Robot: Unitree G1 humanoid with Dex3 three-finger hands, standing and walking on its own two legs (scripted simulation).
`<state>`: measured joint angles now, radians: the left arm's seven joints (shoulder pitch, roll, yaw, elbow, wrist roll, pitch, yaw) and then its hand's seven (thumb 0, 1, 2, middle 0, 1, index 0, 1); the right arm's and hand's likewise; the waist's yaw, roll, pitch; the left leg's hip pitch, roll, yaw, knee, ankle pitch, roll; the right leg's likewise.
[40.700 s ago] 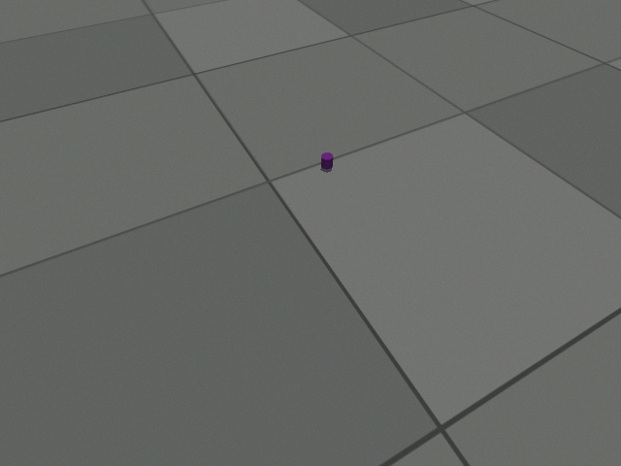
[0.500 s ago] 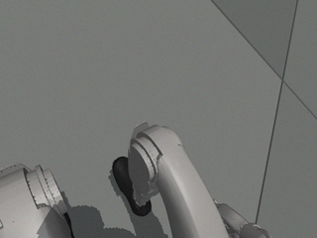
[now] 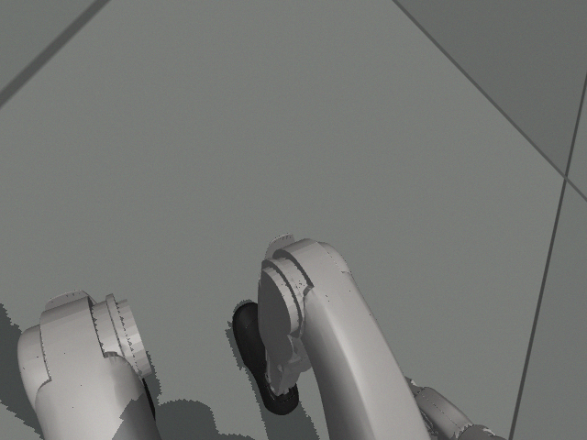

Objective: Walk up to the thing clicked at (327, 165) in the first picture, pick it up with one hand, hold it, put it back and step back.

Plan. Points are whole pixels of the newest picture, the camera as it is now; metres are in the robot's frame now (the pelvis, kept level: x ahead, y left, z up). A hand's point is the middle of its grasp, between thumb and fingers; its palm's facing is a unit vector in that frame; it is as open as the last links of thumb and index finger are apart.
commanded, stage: withdraw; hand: left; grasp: from above
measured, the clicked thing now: out of the picture +0.44 +0.36 -0.28
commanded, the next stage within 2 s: home in 0.56 s
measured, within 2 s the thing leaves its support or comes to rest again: neither
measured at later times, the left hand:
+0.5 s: hand out of the picture +0.42 +0.34 -0.09, palm faces -0.48 -0.14 -0.87, open 14.1 cm
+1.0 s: hand out of the picture +0.44 +0.35 -0.10, palm faces -0.25 -0.30 -0.92, open 11.2 cm
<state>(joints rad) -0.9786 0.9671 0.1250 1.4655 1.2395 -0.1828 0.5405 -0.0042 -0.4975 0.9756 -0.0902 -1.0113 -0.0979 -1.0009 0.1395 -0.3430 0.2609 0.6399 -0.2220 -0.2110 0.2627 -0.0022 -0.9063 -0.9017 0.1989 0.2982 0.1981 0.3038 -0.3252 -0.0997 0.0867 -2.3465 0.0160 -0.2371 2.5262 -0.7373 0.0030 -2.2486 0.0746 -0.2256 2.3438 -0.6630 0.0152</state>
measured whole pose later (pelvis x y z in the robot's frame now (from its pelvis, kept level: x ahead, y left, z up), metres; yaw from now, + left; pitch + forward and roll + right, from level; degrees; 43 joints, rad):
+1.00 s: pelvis +0.00 +0.00 +0.04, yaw +6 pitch +36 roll -10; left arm -0.86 0.71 0.12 1.16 0.98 -0.10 0.29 0.00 0.05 0.95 -0.24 -0.63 -0.23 -0.65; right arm 0.22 -0.24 0.10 0.66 -0.10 -0.04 0.15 0.00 -0.89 -0.90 0.20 0.30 0.20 0.30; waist -0.22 0.02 -0.09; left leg -2.29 0.00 -0.12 2.34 -0.70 0.02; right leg -2.21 0.04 -0.12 2.24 -0.68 0.01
